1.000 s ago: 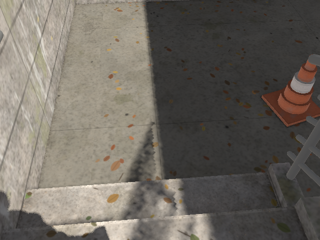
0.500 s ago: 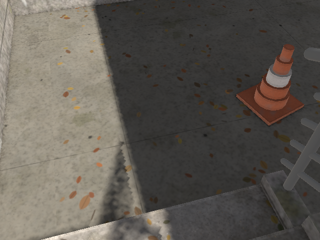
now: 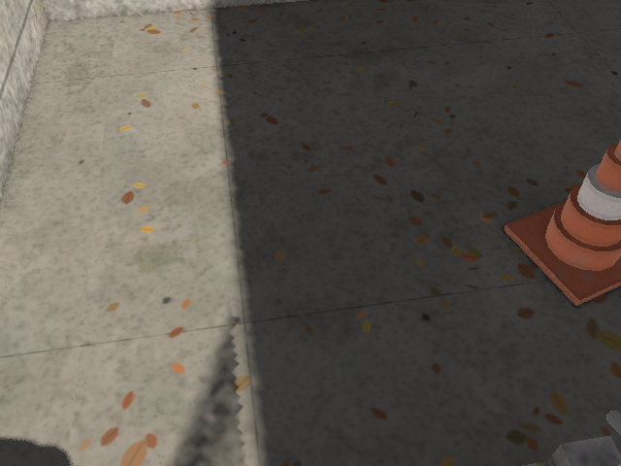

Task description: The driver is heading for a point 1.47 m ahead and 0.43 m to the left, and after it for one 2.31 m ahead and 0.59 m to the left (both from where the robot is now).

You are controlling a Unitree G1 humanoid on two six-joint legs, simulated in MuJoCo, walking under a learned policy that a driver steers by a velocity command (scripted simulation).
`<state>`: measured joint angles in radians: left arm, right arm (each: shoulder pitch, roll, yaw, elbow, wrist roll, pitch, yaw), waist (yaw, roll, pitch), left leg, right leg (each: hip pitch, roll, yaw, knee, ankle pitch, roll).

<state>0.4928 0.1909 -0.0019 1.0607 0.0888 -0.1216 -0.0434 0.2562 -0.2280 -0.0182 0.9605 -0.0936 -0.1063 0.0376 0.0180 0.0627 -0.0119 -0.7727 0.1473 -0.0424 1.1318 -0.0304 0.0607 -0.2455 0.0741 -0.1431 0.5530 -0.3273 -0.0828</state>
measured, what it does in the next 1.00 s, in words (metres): goes down: left foot 0.17 m lower, then right foot 0.17 m lower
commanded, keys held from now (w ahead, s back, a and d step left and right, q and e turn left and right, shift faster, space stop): w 0.86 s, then w+q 0.14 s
